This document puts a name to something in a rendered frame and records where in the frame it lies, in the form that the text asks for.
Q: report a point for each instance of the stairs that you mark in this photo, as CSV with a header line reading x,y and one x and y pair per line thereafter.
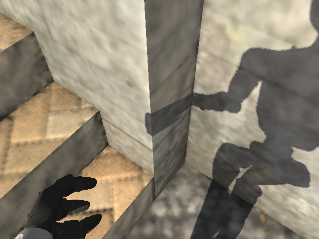
x,y
46,133

